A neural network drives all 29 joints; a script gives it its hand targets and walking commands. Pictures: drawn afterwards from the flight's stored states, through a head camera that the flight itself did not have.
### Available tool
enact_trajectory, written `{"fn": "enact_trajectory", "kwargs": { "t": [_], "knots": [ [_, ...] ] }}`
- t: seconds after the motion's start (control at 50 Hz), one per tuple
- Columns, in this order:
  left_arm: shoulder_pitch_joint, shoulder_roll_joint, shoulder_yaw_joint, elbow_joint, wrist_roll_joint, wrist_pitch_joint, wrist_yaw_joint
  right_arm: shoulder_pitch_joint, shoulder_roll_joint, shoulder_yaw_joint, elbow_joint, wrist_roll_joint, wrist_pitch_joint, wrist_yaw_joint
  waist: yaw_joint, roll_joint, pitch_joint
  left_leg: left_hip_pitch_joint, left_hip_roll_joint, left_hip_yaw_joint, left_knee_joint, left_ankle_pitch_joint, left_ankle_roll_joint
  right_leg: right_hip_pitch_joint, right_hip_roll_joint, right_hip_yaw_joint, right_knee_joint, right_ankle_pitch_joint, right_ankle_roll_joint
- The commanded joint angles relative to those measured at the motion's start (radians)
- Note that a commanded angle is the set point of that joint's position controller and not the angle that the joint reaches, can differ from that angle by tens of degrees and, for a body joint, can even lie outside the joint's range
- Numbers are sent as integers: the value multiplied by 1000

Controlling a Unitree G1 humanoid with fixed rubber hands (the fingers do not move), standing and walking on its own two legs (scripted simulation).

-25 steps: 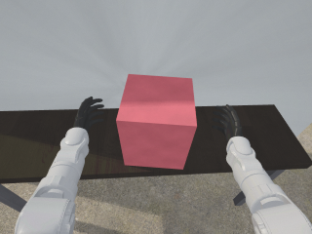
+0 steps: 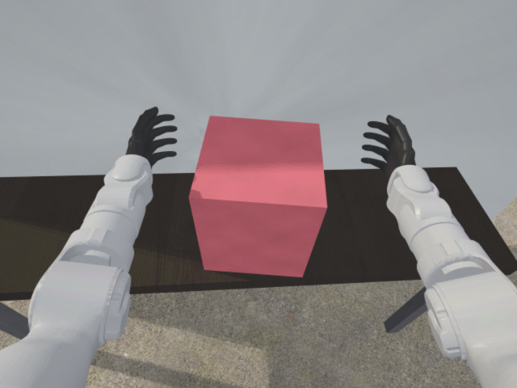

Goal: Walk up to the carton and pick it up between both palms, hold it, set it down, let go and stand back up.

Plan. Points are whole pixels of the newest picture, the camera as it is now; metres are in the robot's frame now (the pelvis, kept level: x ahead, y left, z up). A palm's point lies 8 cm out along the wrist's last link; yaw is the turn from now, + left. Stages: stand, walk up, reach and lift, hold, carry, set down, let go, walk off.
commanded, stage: reach and lift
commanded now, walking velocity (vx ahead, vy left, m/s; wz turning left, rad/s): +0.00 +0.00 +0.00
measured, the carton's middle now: (258, 200) +0.47 +0.05 -0.03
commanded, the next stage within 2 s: none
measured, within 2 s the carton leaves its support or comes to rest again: neither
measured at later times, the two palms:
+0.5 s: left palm (146, 141) +0.45 +0.23 +0.12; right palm (398, 154) +0.46 -0.17 +0.13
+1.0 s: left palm (161, 188) +0.44 +0.22 +0.03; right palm (376, 199) +0.45 -0.17 +0.03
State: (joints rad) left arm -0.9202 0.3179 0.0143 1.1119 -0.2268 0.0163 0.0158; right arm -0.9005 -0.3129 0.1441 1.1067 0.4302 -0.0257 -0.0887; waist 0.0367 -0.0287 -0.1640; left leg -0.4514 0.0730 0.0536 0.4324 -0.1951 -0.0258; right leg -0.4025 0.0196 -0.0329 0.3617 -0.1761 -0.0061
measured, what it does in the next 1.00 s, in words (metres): stands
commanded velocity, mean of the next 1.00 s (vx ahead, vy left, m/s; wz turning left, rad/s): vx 0.00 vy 0.00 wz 0.00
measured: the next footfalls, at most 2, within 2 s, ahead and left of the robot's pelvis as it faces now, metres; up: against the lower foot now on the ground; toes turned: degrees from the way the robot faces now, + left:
none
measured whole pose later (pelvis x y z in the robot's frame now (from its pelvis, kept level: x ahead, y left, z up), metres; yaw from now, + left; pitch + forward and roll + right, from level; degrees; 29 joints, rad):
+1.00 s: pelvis -0.01 +0.00 -0.02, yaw +1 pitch +27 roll -1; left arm -1.15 0.29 -0.08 1.68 -0.30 -0.37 -0.01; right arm -1.03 -0.25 0.08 1.44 0.33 -0.27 -0.07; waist 0.00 -0.03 -0.26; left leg -0.84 0.06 0.03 0.59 -0.21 -0.02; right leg -0.80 0.00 -0.05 0.56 -0.23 0.00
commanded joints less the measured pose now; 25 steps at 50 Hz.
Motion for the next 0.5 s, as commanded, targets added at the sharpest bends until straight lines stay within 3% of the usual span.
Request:
{"fn": "enact_trajectory", "kwargs": {
  "t": [0.0,0.16,0.3,0.4,0.48],
  "knots": [
    [-479,166,-15,-35,-22,-31,-5,-511,-148,-23,-52,13,-13,0,3,35,-461,254,-70,4,27,411,-19,180,17,6,12,374,28],
    [-635,164,-91,-22,-81,-33,6,-617,-198,-70,1,15,-1,12,-41,104,-591,362,-57,-18,67,494,-60,57,23,-27,4,368,8],
    [-647,178,-96,80,-80,-52,0,-655,-180,-56,32,0,-5,18,-26,57,-606,308,-56,-22,75,510,-44,90,23,-27,27,423,22],
    [-543,169,-64,240,-39,-111,-24,-579,-119,-1,86,6,-33,23,1,-27,-522,144,-64,-10,39,427,-7,195,6,-2,53,428,39],
    [-543,148,-67,261,-27,-211,-27,-548,-75,-7,89,-14,-95,29,6,5,-529,100,-62,-3,40,406,-16,147,-3,-1,72,376,31]
  ]
}}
